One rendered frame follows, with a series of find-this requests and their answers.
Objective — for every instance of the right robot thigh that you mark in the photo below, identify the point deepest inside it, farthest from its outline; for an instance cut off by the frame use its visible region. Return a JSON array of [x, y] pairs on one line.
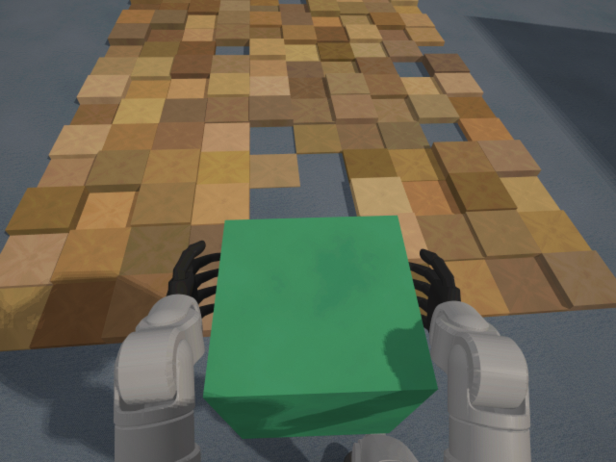
[[381, 448]]

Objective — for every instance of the robot left forearm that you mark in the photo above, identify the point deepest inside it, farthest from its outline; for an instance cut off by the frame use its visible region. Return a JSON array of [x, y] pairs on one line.
[[154, 384]]

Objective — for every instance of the carton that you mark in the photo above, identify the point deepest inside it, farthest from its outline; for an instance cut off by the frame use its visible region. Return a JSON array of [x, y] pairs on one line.
[[316, 329]]

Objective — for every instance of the robot left hand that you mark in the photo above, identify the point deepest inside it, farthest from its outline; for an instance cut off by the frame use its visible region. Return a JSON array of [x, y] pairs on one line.
[[185, 281]]

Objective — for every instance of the robot right hand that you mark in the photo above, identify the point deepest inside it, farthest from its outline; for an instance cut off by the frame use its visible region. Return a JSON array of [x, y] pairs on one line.
[[441, 288]]

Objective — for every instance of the robot right forearm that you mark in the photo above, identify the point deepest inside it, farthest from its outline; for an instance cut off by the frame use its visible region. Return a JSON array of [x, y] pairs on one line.
[[488, 398]]

